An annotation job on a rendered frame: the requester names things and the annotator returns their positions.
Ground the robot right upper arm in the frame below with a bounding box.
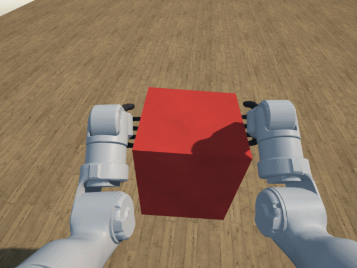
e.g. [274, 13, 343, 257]
[254, 187, 357, 268]

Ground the robot left hand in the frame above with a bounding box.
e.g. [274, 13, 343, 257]
[122, 103, 141, 148]

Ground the right robot forearm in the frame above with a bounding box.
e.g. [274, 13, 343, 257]
[247, 100, 327, 226]

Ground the carton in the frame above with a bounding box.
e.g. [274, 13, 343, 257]
[132, 87, 253, 220]

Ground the robot right hand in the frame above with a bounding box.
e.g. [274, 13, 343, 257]
[242, 101, 258, 146]

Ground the left robot forearm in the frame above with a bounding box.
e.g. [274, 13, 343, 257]
[70, 104, 133, 232]

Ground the robot left upper arm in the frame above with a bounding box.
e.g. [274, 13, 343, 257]
[15, 191, 136, 268]

